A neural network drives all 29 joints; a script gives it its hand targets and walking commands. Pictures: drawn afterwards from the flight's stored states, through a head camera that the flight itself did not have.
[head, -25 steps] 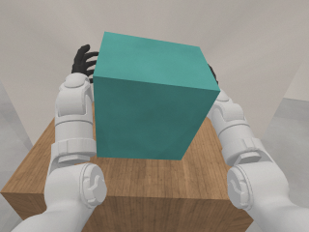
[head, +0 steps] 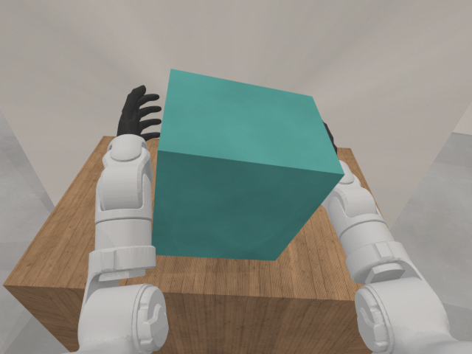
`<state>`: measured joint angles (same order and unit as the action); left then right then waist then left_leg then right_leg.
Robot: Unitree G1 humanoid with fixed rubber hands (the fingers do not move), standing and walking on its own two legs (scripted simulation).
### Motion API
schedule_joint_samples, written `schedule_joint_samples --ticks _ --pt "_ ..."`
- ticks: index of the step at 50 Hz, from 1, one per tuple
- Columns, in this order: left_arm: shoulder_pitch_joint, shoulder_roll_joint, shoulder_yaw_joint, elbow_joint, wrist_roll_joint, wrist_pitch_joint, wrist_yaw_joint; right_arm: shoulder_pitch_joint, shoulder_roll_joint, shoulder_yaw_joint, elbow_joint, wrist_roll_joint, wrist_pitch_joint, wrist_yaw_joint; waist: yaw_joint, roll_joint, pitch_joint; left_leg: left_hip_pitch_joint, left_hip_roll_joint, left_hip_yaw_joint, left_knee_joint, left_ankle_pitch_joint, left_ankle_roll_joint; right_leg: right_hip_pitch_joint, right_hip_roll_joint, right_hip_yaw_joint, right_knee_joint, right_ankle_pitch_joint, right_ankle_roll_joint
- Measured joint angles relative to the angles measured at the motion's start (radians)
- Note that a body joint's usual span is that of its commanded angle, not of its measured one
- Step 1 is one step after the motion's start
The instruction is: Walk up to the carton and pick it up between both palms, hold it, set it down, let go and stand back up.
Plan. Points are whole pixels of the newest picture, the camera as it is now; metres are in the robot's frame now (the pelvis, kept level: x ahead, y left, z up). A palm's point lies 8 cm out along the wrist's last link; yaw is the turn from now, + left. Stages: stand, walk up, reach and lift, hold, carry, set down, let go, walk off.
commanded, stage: set down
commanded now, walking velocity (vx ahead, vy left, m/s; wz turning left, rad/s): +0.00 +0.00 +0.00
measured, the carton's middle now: (229, 177) +0.37 +0.01 +0.16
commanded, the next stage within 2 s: none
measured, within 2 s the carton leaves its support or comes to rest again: neither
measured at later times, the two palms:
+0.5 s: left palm (137, 155) +0.38 +0.16 +0.20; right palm (320, 171) +0.39 -0.15 +0.15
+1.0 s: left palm (145, 174) +0.38 +0.15 +0.16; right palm (320, 180) +0.40 -0.16 +0.12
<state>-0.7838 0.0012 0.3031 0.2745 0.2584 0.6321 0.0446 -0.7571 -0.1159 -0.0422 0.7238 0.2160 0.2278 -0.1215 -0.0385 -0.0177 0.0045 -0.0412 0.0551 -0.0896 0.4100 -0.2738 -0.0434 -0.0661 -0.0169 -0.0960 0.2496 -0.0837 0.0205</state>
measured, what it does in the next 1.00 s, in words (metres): stands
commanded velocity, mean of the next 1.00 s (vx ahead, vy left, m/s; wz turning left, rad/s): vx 0.00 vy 0.00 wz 0.00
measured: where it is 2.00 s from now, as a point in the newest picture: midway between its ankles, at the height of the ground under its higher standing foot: outside the picture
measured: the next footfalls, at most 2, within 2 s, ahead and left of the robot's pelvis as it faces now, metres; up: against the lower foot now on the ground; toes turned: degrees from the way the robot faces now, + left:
none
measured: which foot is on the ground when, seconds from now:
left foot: down 0.00-1.00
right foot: down 0.00-1.00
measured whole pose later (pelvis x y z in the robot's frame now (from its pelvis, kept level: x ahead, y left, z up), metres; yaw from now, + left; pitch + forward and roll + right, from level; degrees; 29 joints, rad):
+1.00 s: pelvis -0.01 -0.02 +0.00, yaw -1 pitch -1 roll -1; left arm -0.70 -0.05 0.32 0.43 0.24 0.45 0.11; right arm -0.76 -0.09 -0.16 0.89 0.02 0.11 -0.01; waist 0.04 0.00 -0.02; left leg -0.12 0.07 -0.08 0.35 -0.23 -0.07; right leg -0.19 0.00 -0.09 0.27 -0.07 -0.01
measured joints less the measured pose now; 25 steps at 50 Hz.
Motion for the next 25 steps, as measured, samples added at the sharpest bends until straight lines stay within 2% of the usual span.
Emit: schedule_joint_samples --ticks 6,14,25 --pt "0.04 -0.018 -0.015 -0.026 -0.016 -0.01 0.031 0.021 -0.014 0.017 -0.007 0.003 -0.011 0.011 0.01 0.002 -0.01 -0.006 0.009 0.009 0.013 -0.013 -0.002 -0.007 0.009 0.009 0.004 -0.003 -0.001" --pt "0.046 -0.017 -0.009 -0.011 -0.008 -0.012 0.033 0.002 -0.007 0.002 0.032 -0.014 -0.011 0.029 0.017 0.003 -0.001 -0.003 0.009 0.01 0.007 -0.009 -0.004 -0.01 0.009 0.01 0.012 -0.007 -0.004" --pt "0.056 -0.032 0.003 0.028 -0.015 -0.05 0.041 0.015 0.007 -0.038 0.054 -0.069 -0.03 0.056 0.045 0.018 0.002 -0.015 0.008 0.012 -0.013 0.008 -0.009 -0.037 0.007 0.013 0.02 -0.006 -0.008"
